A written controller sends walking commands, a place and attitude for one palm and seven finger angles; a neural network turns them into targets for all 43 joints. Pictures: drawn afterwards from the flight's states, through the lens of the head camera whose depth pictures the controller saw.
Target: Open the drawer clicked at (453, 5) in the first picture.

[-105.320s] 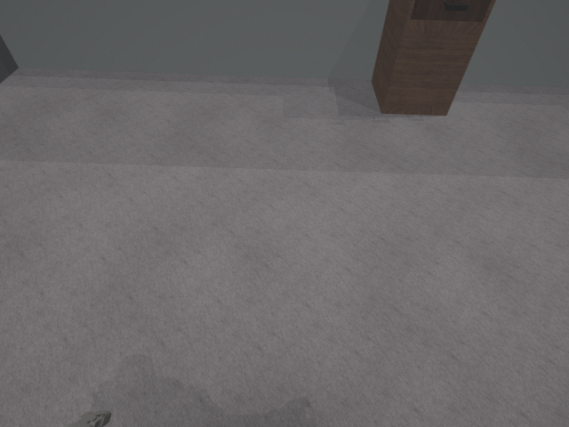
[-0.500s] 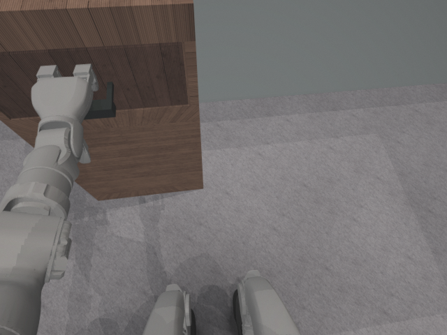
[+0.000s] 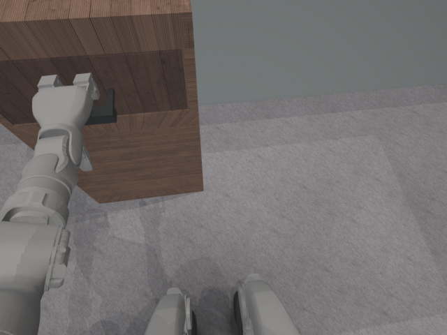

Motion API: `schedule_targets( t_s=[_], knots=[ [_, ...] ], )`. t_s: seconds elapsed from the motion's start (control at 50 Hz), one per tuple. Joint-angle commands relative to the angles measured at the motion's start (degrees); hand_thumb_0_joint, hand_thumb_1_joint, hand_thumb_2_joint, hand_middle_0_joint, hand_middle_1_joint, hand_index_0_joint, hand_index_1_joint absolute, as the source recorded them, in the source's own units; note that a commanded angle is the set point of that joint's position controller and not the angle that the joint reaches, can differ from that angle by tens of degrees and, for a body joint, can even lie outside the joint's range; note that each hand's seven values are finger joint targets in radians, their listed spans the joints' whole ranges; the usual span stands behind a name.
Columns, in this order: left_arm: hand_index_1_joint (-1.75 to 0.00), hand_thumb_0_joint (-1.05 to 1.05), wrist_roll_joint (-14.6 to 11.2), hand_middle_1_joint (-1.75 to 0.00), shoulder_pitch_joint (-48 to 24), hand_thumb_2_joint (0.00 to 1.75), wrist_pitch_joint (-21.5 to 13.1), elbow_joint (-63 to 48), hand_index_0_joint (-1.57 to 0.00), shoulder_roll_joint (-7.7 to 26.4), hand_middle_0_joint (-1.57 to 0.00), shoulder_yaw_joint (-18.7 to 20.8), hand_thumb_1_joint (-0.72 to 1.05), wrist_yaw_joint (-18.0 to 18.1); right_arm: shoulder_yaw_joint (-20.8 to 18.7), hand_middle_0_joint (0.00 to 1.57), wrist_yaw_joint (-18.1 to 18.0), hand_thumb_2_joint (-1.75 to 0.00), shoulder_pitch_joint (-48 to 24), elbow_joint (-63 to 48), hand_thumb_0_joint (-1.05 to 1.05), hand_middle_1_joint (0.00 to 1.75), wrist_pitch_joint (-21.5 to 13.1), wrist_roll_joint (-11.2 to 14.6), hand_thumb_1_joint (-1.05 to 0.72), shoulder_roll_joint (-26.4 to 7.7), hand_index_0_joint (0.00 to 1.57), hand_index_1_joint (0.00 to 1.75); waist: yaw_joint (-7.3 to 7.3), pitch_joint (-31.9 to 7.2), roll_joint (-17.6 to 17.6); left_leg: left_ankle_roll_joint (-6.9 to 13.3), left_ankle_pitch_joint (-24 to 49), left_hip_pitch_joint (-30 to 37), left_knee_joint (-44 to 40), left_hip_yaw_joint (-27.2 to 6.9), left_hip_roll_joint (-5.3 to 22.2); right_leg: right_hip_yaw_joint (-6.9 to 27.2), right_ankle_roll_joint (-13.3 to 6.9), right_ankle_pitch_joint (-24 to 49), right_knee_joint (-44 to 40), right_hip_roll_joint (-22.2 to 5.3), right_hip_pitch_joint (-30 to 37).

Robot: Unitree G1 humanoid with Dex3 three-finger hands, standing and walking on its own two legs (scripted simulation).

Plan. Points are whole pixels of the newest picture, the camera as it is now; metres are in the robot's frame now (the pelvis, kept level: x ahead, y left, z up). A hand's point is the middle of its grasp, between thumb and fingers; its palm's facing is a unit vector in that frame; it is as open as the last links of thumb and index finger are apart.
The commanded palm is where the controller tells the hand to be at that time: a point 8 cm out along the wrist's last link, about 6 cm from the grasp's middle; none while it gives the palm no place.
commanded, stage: lift the fingers back up to retry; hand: left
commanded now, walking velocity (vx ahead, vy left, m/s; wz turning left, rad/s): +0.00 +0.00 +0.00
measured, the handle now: (88, 105) +0.56 +0.23 -0.01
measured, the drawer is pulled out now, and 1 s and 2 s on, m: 0.00 0.00 0.00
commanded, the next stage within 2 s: re-aim the fingers above the handle in 0.60 s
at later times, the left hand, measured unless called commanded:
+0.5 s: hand (61, 104) +0.51 +0.24 +0.06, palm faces -0.05 -0.05 -1.00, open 13.8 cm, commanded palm +0.49 +0.24 +0.11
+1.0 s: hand (66, 108) +0.50 +0.23 +0.06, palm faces -0.06 +0.00 -1.00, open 13.8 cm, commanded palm +0.49 +0.23 +0.11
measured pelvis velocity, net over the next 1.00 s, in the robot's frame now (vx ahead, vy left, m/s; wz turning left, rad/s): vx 0.05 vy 0.01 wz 0.00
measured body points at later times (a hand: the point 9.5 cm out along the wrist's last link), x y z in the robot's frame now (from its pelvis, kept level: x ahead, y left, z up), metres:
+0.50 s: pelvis +0.05 +0.01 +0.05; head +0.15 +0.01 +0.49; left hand +0.51 +0.24 +0.11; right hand +0.07 -0.26 -0.08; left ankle +0.02 +0.10 -0.64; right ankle +0.06 -0.11 -0.64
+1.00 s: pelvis +0.05 +0.01 +0.05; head +0.14 +0.00 +0.49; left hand +0.50 +0.23 +0.11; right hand +0.08 -0.26 -0.08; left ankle +0.02 +0.10 -0.64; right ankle +0.06 -0.11 -0.64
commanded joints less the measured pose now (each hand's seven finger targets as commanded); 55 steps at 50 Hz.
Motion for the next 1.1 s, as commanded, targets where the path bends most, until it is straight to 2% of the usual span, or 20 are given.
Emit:
schedule_targets(
  t_s=[0.0,0.04,0.16,0.2,0.28,0.34,0.4,0.44,0.5,0.58,0.62,0.66,0.78,0.82,0.86,0.88,0.94,0.98,1.06,1.08],
  knots=[
    [-1.2,0.0,-0.2,-1.2,-22.3,0.3,-1.2,-11.6,-0.3,14.4,-0.3,3.3,-0.5,2.0,-3.6,0.2,-0.7,-0.9,9.5,-1.8,0.0,0.3,-0.9,-0.1,-0.9,-9.7,0.2,0.3,-0.32,-28.0,3.0,1.3,13.1,19.4,-11.2,-1.2,-0.5,0.9,-0.6,7.9,-10.8,0.6,22.0],
    [-1.2,0.0,0.0,-1.2,-21.5,0.3,-1.9,-12.7,-0.3,16.4,-0.3,5.3,-0.5,2.9,-3.7,0.2,-0.7,-0.9,9.5,-1.7,0.0,0.3,-0.6,-0.3,-0.9,-9.7,0.2,0.3,0.63,-28.1,2.9,1.2,15.1,21.0,-12.1,-1.3,-0.6,0.9,-0.7,9.6,-11.4,0.7,24.0],
    [-1.2,0.0,0.0,-1.2,-18.8,0.3,-2.1,-14.6,-0.3,12.7,-0.3,4.7,-0.5,5.3,-4.6,0.2,0.3,-0.9,9.1,-1.2,0.0,0.3,0.3,-0.8,-0.9,-9.3,0.2,0.3,1.47,-29.4,4.4,0.4,24.1,28.7,-14.1,-1.0,-0.4,0.2,-1.0,15.9,-13.4,1.1,26.6],
    [-1.2,0.0,-0.4,-1.2,-16.8,0.3,-0.7,-12.3,-0.3,11.4,-0.3,3.6,-0.5,5.2,-4.6,0.2,0.5,-0.9,8.9,-1.0,0.0,0.3,1.0,-0.5,-0.9,-9.4,0.2,0.3,1.33,-25.0,3.0,0.4,23.5,28.1,-15.8,-0.6,-0.5,0.2,-0.9,16.1,-15.0,1.2,27.9],
    [-1.2,0.0,-0.6,-1.2,-16.4,0.3,0.1,-14.0,-0.3,11.4,-0.3,3.1,-0.5,3.8,-4.7,0.2,0.4,-0.9,8.7,-1.5,0.0,0.3,2.0,-0.2,-0.9,-9.4,0.2,0.3,1.91,-25.5,2.8,0.3,26.7,31.4,-18.2,-0.5,-0.5,0.3,-1.1,19.2,-16.9,1.2,31.9],
    [-1.2,0.0,-1.1,-1.2,-15.7,0.3,-0.5,-15.3,-0.3,7.6,-0.3,0.7,-0.5,2.5,-5.2,0.2,0.4,-0.9,8.2,-2.0,0.0,0.3,2.2,0.0,-0.9,-9.0,0.2,0.3,1.45,-23.2,2.7,0.2,28.1,34.5,-19.5,-0.4,-0.3,0.1,-1.0,19.2,-18.8,1.3,32.0],
    [-1.2,0.0,-1.3,-1.2,-13.4,0.3,-1.8,-16.3,-0.3,10.8,-0.3,3.9,-0.5,2.0,-5.3,0.2,0.2,-0.9,8.0,-2.1,0.0,0.3,2.8,-0.1,-0.9,-9.2,0.2,0.3,2.78,-23.9,1.1,0.3,31.6,35.5,-20.3,-0.4,-0.2,0.4,-1.0,22.3,-18.9,1.2,35.0],
    [-1.2,0.0,-0.9,-1.2,-9.9,0.3,-1.9,-14.6,-0.3,7.5,-0.3,1.9,-0.5,1.9,-5.2,0.2,0.6,-0.9,7.4,-2.4,0.0,0.3,3.1,0.0,-0.9,-8.8,0.2,0.3,3.19,-20.7,1.5,0.0,32.5,34.7,-20.8,-0.1,-0.2,0.0,-1.2,22.3,-19.2,1.3,34.2],
    [-1.2,0.0,-0.2,-1.2,-9.1,0.3,-1.6,-13.5,-0.3,5.8,-0.3,0.9,-0.5,2.5,-5.4,0.2,0.9,-0.9,7.0,-2.7,0.0,0.3,3.5,0.2,-0.9,-8.8,0.2,0.3,2.98,-18.8,0.2,-0.2,33.5,34.4,-21.0,-0.2,0.0,-0.1,-1.3,22.4,-19.1,1.3,33.2],
    [-1.2,0.0,0.3,-1.2,-12.6,0.3,-2.4,-17.8,-0.3,5.9,-0.3,1.4,-0.5,3.6,-6.1,0.2,1.2,-0.9,7.2,-3.0,0.0,0.3,3.5,-0.2,-0.9,-8.5,0.2,0.3,2.81,-23.6,2.6,-0.8,38.5,38.7,-19.9,-1.1,0.5,0.0,-1.3,23.4,-18.1,1.4,32.4],
    [-1.2,0.0,0.5,-1.2,-13.0,0.3,-2.5,-19.1,-0.3,4.2,-0.3,0.7,-0.5,4.4,-6.3,0.2,1.4,-0.9,7.1,-2.9,0.0,0.3,3.5,-0.4,-0.9,-8.2,0.2,0.3,2.73,-24.3,3.2,-1.3,41.2,40.3,-19.4,-1.5,0.8,-0.6,-1.2,23.3,-17.6,1.5,31.2],
    [-1.2,0.0,0.6,-1.2,-14.8,0.3,-2.1,-19.8,-0.3,5.0,-0.3,1.6,-0.5,5.3,-6.3,0.2,1.5,-0.9,6.8,-2.6,0.0,0.3,3.6,-0.7,-0.9,-8.3,0.2,0.3,2.62,-24.4,3.9,-1.6,42.5,40.9,-18.9,-1.8,1.0,-0.8,-1.3,23.0,-17.1,1.6,30.1],
    [-1.2,0.0,1.4,-1.2,-13.5,0.3,1.4,-16.1,-0.3,7.6,-0.3,3.5,-0.5,6.8,-5.8,0.2,1.8,-0.9,6.0,-2.1,0.0,0.3,4.0,-0.7,-0.9,-8.4,0.2,0.3,3.33,-24.4,2.1,-0.9,37.7,37.6,-19.6,-0.8,0.2,-0.2,-1.3,23.5,-17.3,1.5,33.3],
    [-1.2,0.0,1.0,-1.2,-13.1,0.3,2.1,-16.1,-0.3,5.9,-0.3,2.1,-0.5,6.2,-5.8,0.2,1.7,-0.9,5.7,-2.6,0.0,0.3,3.9,-0.6,-0.9,-8.2,0.2,0.3,3.32,-25.0,1.3,-0.5,36.4,37.2,-20.1,-0.4,0.1,0.0,-1.1,24.0,-18.0,1.4,35.0],
    [-1.2,0.0,0.5,-1.2,-12.7,0.3,2.4,-14.5,-0.3,6.9,-0.3,2.5,-0.5,5.0,-5.5,0.2,1.3,-0.9,5.6,-2.7,0.0,0.3,4.1,-0.3,-0.9,-8.4,0.2,0.3,3.05,-23.4,-0.6,-0.2,33.1,35.3,-20.9,-0.2,-0.1,0.3,-1.2,23.6,-18.6,1.3,36.6],
    [-1.2,0.0,0.4,-1.2,-12.2,0.3,2.5,-13.4,-0.3,5.1,-0.3,0.7,-0.5,4.3,-5.5,0.2,1.2,-0.9,5.6,-2.9,0.0,0.3,3.9,0.0,-0.9,-8.2,0.2,0.3,2.63,-21.6,-0.9,0.1,30.7,34.1,-21.3,0.3,-0.4,0.6,-1.1,23.0,-19.2,1.2,36.6],
    [-1.2,0.0,0.5,-1.2,-15.5,0.3,0.8,-15.5,-0.3,5.3,-0.3,-0.1,-0.5,3.3,-5.4,0.2,0.6,-0.9,5.9,-3.0,0.0,0.3,3.1,0.1,-0.9,-8.2,0.2,0.3,1.91,-21.3,-0.2,0.4,27.8,34.5,-21.9,0.2,-0.4,0.9,-1.1,21.1,-19.9,1.1,35.7],
    [-1.2,0.0,0.3,-1.2,-13.9,0.3,-0.7,-15.7,-0.3,4.8,-0.3,0.3,-0.5,2.9,-5.7,0.2,0.4,-0.9,6.2,-3.1,0.0,0.3,2.7,0.0,-0.9,-7.9,0.2,0.3,2.55,-22.9,0.3,0.4,28.9,35.3,-21.5,0.1,-0.5,0.9,-1.2,21.3,-19.5,1.1,36.0],
    [-1.2,0.0,0.9,-1.2,-14.2,0.3,-1.6,-13.6,-0.3,8.2,-0.3,3.0,-0.5,4.3,-5.4,0.2,0.5,-0.9,6.1,-2.4,0.0,0.3,2.3,-0.2,-0.9,-8.4,0.2,0.3,2.89,-20.8,-0.6,0.4,25.9,31.3,-21.1,0.3,-0.8,1.2,-1.3,20.2,-18.9,0.9,35.3],
    [-1.2,0.0,1.4,-1.2,-14.0,0.3,-1.4,-12.7,-0.3,6.2,-0.3,1.2,-0.5,4.7,-5.5,0.2,0.6,-0.9,6.1,-2.5,0.0,0.3,2.1,-0.1,-0.9,-8.2,0.2,0.3,2.35,-20.5,-0.2,0.4,25.5,31.3,-21.0,0.3,-0.8,1.0,-1.3,19.3,-18.8,1.0,34.0]
  ],
)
